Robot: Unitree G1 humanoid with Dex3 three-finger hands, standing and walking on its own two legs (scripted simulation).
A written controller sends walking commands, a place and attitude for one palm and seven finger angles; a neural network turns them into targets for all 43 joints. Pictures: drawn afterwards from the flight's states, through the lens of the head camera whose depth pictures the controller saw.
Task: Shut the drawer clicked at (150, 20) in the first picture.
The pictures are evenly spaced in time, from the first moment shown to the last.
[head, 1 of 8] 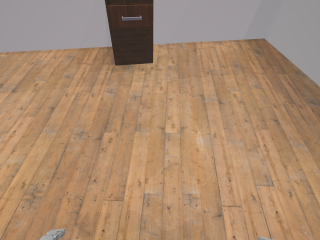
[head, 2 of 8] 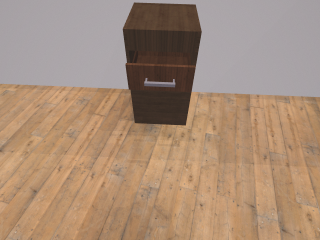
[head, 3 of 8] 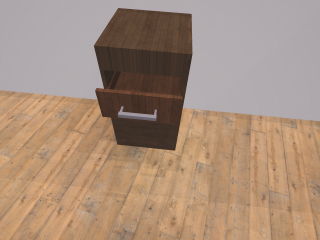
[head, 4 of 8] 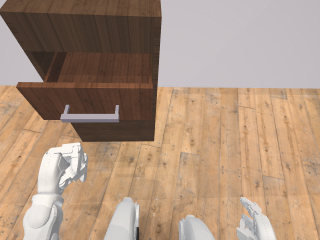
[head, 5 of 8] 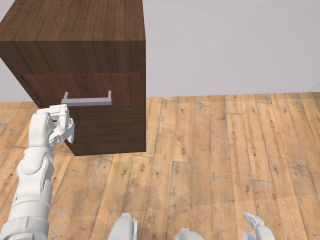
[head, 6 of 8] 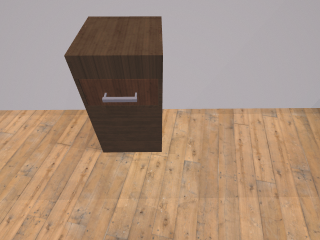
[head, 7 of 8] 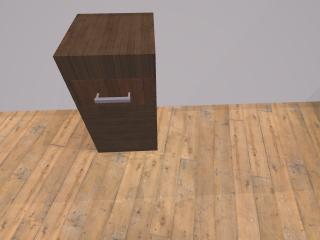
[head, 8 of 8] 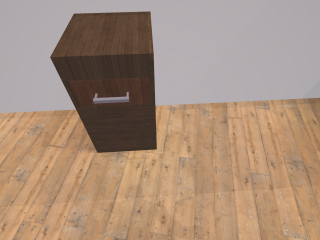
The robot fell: no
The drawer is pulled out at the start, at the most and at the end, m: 0.15 0.15 0.00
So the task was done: yes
